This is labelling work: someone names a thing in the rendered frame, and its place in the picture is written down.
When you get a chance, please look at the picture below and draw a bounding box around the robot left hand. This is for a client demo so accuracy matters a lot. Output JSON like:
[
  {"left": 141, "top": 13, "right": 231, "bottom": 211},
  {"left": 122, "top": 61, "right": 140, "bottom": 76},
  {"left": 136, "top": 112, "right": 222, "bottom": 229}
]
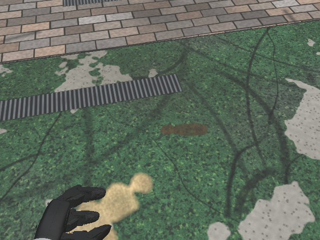
[{"left": 34, "top": 184, "right": 112, "bottom": 240}]

